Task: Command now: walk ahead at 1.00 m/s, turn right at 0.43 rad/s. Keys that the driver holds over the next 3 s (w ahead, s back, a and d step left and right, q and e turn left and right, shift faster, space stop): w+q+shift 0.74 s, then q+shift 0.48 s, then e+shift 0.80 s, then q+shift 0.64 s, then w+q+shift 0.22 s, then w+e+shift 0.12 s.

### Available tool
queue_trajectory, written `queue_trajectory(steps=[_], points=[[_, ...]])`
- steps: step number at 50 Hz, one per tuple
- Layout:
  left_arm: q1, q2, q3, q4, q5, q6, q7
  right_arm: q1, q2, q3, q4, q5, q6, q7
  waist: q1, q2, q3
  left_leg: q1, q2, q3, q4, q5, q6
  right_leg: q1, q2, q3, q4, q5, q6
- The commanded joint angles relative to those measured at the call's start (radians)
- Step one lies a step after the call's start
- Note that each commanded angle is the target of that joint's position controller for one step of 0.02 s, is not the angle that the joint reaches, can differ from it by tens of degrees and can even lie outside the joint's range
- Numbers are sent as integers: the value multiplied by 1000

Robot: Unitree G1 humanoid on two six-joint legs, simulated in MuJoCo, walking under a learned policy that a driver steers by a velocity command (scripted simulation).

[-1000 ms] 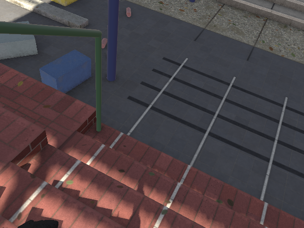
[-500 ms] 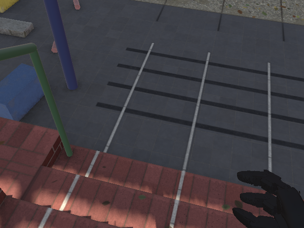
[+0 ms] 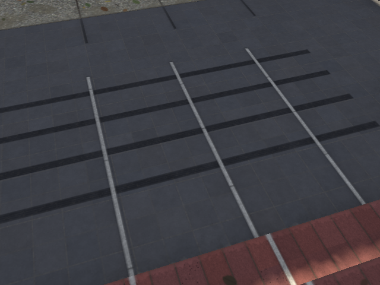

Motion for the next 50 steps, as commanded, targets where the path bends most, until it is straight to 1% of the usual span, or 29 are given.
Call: queue_trajectory(steps=[1, 3, 5, 7, 10, 11, 12, 13, 14, 16, 17, 18, 21, 24, 27, 28, 29, 30, 31, 32, 33, 36, 37, 40, 43, 46, 47, 48, 50], points=[[-106, 128, 24, -67, 28, -34, 14, -24, -112, -34, -144, 36, 3, -16, -102, 89, 67, -402, 99, -101, -418, 102, -35, 2, -515, 802, -311, 471, -278], [-38, 105, 15, -24, 50, -62, 32, -20, -115, -38, -124, 18, 31, -16, -98, 155, 22, -268, 82, -103, -566, 401, -40, -90, -396, 641, -198, 469, -203], [-18, 52, -9, 24, -17, -61, 88, -117, -111, -30, -137, -30, 20, 20, -56, 58, 9, 10, 42, -34, -989, 985, 8, -224, -187, 257, -119, 216, -79], [-5, 85, -16, 68, 6, -62, 98, -71, -52, -27, -120, -4, 37, 44, -65, 23, -54, 438, -84, 120, -941, 1100, -1, -421, -133, 124, -111, 162, -35], [-170, 81, -9, 27, 19, -49, 64, 355, -139, -68, 27, 8, 64, 27, -227, -6, -83, 650, -203, 243, -828, 615, 13, -268, -167, 54, 273, 789, 49], [-320, 116, 8, 18, 19, -56, 48, 682, -155, -85, 130, -6, 76, 14, -416, 90, -84, 890, -157, 214, -908, 594, 100, -405, -164, 14, 711, 1014, 109], [-510, 80, 2, -22, -2, -89, 32, 977, -74, -49, 229, -5, 68, 29, -602, 261, -30, 992, -24, 100, -1187, 801, 231, -569, -68, -96, 1470, 428, 185], [-508, -126, -46, -144, 30, -105, 46, 859, 14, -4, 274, -6, 53, 52, -390, 498, 157, 859, -59, -107, -1176, 947, 246, -829, 32, -52, 1652, -351, 161], [-333, -162, -78, -235, -2, -123, 52, 640, 44, 36, 196, -5, 25, 52, -107, 408, 159, 910, -5, -400, -1167, 1117, 287, -1012, -22, 114, 1339, -313, 134], [-181, -107, -65, -152, 3, -129, 42, 318, -16, -1, 77, 24, 26, 50, 69, -186, 55, 644, 81, -540, -1200, 636, 311, -822, -154, 147, 909, -13, 60], [-209, -120, -70, -202, -12, -115, 52, 61, -170, -30, 3, -7, 15, 14, 178, -90, 105, 264, 182, -839, -1396, 338, 367, -650, -247, 224, 548, 139, 108], [-315, 15, -36, -207, -42, -106, 73, -58, -193, -36, -36, -14, 7, -29, 152, -161, 215, -41, 168, -870, -1387, 294, 380, -445, -287, 257, 307, 253, 186], [-334, 50, -20, -157, 14, -101, 61, 79, -106, -30, 32, 53, -14, -62, 75, -193, 127, -48, -61, -549, -1142, 230, 326, -166, -221, 200, 32, 791, 188], [-423, -69, -38, -230, 8, -77, 33, 224, -45, -26, 111, 75, 48, -59, -58, -8, 53, -30, -205, -442, -1062, 45, 234, 219, -121, 120, -291, 882, 208], [365, 102, 60, -11, -21, -81, 34, -71, -82, -36, 41, 38, 58, -14, 390, 78, -204, -57, -310, -270, -256, 441, 86, 869, -200, 120, -309, 931, 207], [486, 80, 50, 58, -13, -82, 30, -18, 4, -21, 24, 36, 59, -12, 381, -130, -169, -252, -342, -239, 150, -203, 66, 976, -331, 218, -299, 748, 159], [290, 101, 19, 42, 40, -93, 7, 288, 99, 2, 4, 65, 48, -12, 100, -522, -183, -489, -283, -274, 379, -328, 67, 1024, -497, 445, -75, 1324, 34], [164, 40, 5, 19, 22, -88, -4, 288, 71, 8, -17, 69, 54, -23, 41, -463, -172, -571, -156, -189, 284, -188, 73, 916, -546, 507, -175, 1212, 5], [159, -27, -1, 32, 11, -84, -11, 157, 36, -6, -22, 48, 63, -27, 68, -182, -83, -600, -111, -128, 219, -87, 77, 758, -549, 458, -244, 1056, -43], [117, 80, 28, 82, 13, -89, -14, 104, 58, 3, -89, 49, 71, -30, 20, -135, -82, -596, -53, -88, 251, -34, 75, 591, -666, 761, -371, 466, -174], [52, -53, -5, 92, 0, -108, -7, -25, 33, -8, -105, 43, 89, -18, 6, -2, 45, -604, 21, -174, 70, 89, 98, 408, -654, 776, -419, 294, -134], [-140, -4, -20, 122, 5, -103, 50, -164, -12, -13, -177, 37, 106, 10, -60, 34, 218, -295, 65, -169, -536, 354, 38, -82, -445, 300, -501, 293, 13], [-112, 49, -6, 153, 38, -96, 61, -114, -3, -15, -137, 11, 101, 16, -61, -28, 141, -228, 49, -109, -479, 526, 26, -49, -425, 250, -466, 356, 14], [-22, 23, -23, 165, 5, -108, 98, -283, -46, -18, -202, -9, 63, 83, 2, 45, 123, 51, -23, 28, -1037, 1081, 64, -96, -285, -42, -407, 299, 109], [65, 92, -14, 192, 4, -80, 94, -303, -61, -15, -206, 30, 78, 111, 15, -40, 76, 239, -92, 113, -1205, 1063, 48, 58, -268, -113, -238, 390, 144], [95, 125, -17, 186, 0, -45, 81, 22, -172, -66, -91, -2, 93, 112, -119, -51, -55, 535, -123, 159, -1309, 965, 108, 146, -300, -112, 362, 750, 172], [42, 116, -18, 185, 9, -52, 68, 217, -197, -84, -33, -2, 97, 98, -245, 77, -69, 804, -69, 90, -1465, 1124, 196, -60, -204, -181, 803, 355, 233], [138, 39, -24, 126, 59, -64, 61, 223, -295, -83, -21, -24, 94, 80, -141, 296, -105, 1133, 40, -91, -1123, 1572, 252, -482, -146, -104, 1158, -408, 262], [101, 141, -39, -23, 15, -103, 39, 119, -300, -89, -143, -25, 98, 54, -132, 111, -453, 1286, 242, -469, -1154, 1437, 480, -634, -193, 158, 1048, -259, 254]])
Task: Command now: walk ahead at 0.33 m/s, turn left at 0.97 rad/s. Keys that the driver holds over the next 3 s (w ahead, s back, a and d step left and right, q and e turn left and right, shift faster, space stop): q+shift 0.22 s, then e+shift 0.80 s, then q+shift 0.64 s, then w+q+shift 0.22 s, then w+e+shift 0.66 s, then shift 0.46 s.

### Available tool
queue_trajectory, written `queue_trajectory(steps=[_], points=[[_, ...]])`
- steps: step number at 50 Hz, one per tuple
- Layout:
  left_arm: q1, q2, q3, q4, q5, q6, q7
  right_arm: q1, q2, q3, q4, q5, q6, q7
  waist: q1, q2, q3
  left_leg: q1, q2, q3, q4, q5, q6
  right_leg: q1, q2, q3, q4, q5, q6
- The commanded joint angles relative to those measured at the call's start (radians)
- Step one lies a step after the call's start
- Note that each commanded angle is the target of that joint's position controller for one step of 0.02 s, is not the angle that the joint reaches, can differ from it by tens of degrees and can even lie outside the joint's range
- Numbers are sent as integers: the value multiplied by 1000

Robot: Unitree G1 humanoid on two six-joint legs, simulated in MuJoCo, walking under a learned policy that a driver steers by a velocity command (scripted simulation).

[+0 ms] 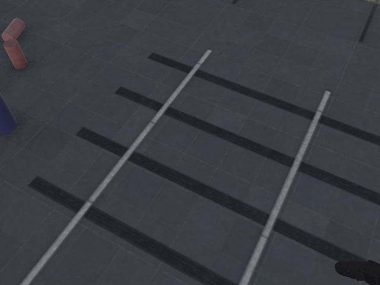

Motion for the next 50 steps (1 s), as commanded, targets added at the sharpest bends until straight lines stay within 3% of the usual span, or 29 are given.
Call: queue_trajectory(steps=[1, 2, 3, 4, 5, 8, 10, 12, 14, 15, 16, 17, 18, 19, 20, 21, 22, 24, 27, 29, 30, 31, 32, 33, 35, 40, 44, 48, 50], points=[[-32, 185, 21, -235, -8, -54, -12, 269, -226, -68, -44, 14, 16, -38, -123, -70, -451, 987, 388, -525, 14, 731, 331, -753, -19, 195, -2, 159, -25], [-93, 154, 30, -231, 0, -25, 14, 152, -208, -65, -59, 20, 29, -52, -53, -206, -336, 663, 342, -548, -137, 433, 264, -636, -9, 159, -157, 322, -22], [-85, 132, 27, -237, -14, 5, 28, 110, -222, -68, -70, -1, 30, -62, -8, -72, -302, 472, 419, -680, -157, 559, 341, -570, -5, 194, -177, 314, 30], [-84, 171, 38, -234, -2, 28, 34, 81, -166, -50, -76, -4, 35, -67, 4, -106, -269, 343, 415, -664, -150, 631, 327, -507, -35, 214, -275, 267, 56], [-103, 197, 50, -236, 8, 34, 33, 84, -129, -38, -77, 9, 35, -73, 6, -122, -261, 249, 350, -578, -131, 643, 281, -426, -41, 222, -418, 277, 64], [-289, 109, 34, -290, 15, 22, 27, 109, -151, -49, -50, 49, 65, -122, -26, -87, -297, 101, 142, -408, -63, 587, 137, -200, 45, 158, -811, 532, 42], [-343, 90, 35, -309, 3, 26, 17, 104, -150, -53, -46, 63, 93, -142, -30, -38, -288, 50, 60, -371, -32, 419, 59, -85, 115, 130, -959, 658, 31], [-322, 89, 42, -303, 1, 35, 14, 103, -105, -45, -48, 59, 101, -141, -19, 29, -251, 39, 44, -378, -4, 240, 17, -5, 128, 126, -1070, 727, 22], [-209, 106, 60, -260, 15, 36, 13, 103, -9, -20, -45, 45, 84, -129, 26, 57, -217, 2, 19, -355, 120, 50, -34, 162, 58, 137, -1183, 860, -22], [-181, 132, 59, -273, 34, 38, 17, 186, 75, 3, -23, 32, 73, -118, 8, -88, -228, -81, -74, -257, 356, -329, -92, 292, -130, 310, -1233, 1118, -124], [-162, 166, 57, -285, 80, 39, 17, 284, 51, 0, -32, 34, 62, -110, -48, -324, -265, -128, -153, -212, 552, -619, -155, 303, -339, 651, -1294, 1419, -339], [-258, 150, 50, -298, 72, 32, 11, 374, -14, -13, 1, 33, 66, -102, -120, -335, -293, -121, -38, -215, 655, -572, -189, 231, -397, 843, -1339, 1164, -427], [-336, 86, 36, -323, 46, 39, 0, 331, -79, -30, 41, 27, 89, -103, -110, -227, -233, -50, 31, -155, 660, -510, -206, 130, -281, 708, -1328, 911, -378], [-372, 83, 37, -336, 22, 59, -12, 249, -78, -37, 40, 13, 104, -105, -98, -141, -174, -23, 34, -96, 616, -450, -213, 40, -166, 577, -1325, 709, -298], [-397, 146, 59, -354, -6, 80, -20, 188, -68, -38, 16, 7, 112, -108, -93, -126, -108, -16, 23, -51, 514, -422, -213, -29, -100, 533, -1352, 600, -257], [-389, 207, 83, -361, -14, 98, -20, 139, -50, -33, 1, 10, 110, -103, -84, -130, -67, 28, 5, -22, 425, -406, -207, -86, -59, 511, -1382, 572, -239], [-360, 223, 93, -361, -11, 109, -18, 108, -26, -27, -5, 17, 106, -98, -74, -145, -65, 74, -8, -12, 346, -398, -197, -93, -35, 501, -1399, 548, -231], [-308, 201, 98, -358, -11, 120, -16, 91, 0, -19, 1, 28, 96, -93, -59, -200, -95, 116, -21, -27, 213, -374, -174, -24, -32, 534, -1420, 474, -239], [-272, 202, 108, -359, -25, 123, -8, 105, -33, -31, 24, 32, 84, -91, -65, -245, -123, 197, -20, -71, 17, -292, -136, 17, -40, 608, -1445, 368, -243], [-271, 209, 115, -360, -42, 127, 4, 164, -69, -49, 54, 28, 76, -89, -102, -230, -151, 394, 24, -63, -175, -148, -103, -71, 8, 585, -1423, 291, -189], [-248, 189, 111, -357, -48, 128, 7, 200, -116, -64, 62, 13, 75, -92, -106, -176, -184, 560, 136, -119, -194, -130, -63, -207, 62, 526, -1316, 210, -134], [-275, 155, 102, -396, -67, 124, 6, 194, -188, -76, 64, -26, 72, -87, -98, 147, -174, 548, 362, -351, -234, -105, 63, -377, 176, 311, -1045, 176, -100], [-228, 213, 124, -381, -48, 111, 6, 81, -152, -66, 29, -49, 63, -90, -66, 189, -141, 447, 489, -408, -240, 107, 123, -419, 151, 249, -795, 187, -60], [-194, 257, 140, -351, -38, 114, 3, 4, -87, -47, 2, -38, 57, -102, -33, 111, -137, 409, 460, -316, -220, 201, 108, -393, 116, 215, -653, 235, -42], [-136, 217, 131, -318, -22, 136, 8, -53, -30, -27, -10, 2, 52, -114, -16, 60, -115, 408, 366, -173, -187, 231, 47, -412, 98, 184, -503, 332, -21], [-256, 150, 87, -398, -40, 145, -15, 66, -76, -34, 21, 7, 77, -128, -98, 78, -60, 507, 347, -30, -174, 384, 71, -514, 1, 54, -560, 426, 37], [-303, 123, 67, -448, -34, 142, -42, 89, -143, -57, 31, 10, 88, -115, -115, 110, -71, 490, 389, 40, -159, 397, 72, -393, -43, -7, -757, 390, 14], [-277, 159, 82, -446, -33, 161, -48, 66, -171, -73, 34, 45, 67, -88, -84, 131, -86, 440, 421, 111, -89, 426, 24, -214, -13, -75, -949, 398, -53], [-202, 173, 100, -418, -32, 169, -43, 51, -153, -73, 41, 62, 53, -77, -25, 102, -117, 389, 398, 181, 56, 405, -44, -40, 29, -93, -1135, 517, -108]])
Over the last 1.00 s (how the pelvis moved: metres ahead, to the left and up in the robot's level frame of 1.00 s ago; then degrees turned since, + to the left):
0.81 0.24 -0.41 43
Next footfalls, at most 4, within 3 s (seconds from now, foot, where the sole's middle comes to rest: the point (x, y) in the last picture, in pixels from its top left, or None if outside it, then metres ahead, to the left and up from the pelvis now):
0.30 right None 0.34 -0.13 -0.76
0.58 left None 0.20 0.04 -0.76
1.02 right None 0.24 -0.24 -0.76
1.60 left None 0.26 0.00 -0.76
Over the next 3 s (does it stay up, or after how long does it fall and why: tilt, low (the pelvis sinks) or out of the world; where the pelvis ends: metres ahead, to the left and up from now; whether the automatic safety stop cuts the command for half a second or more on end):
stays up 1.06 -0.07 0.01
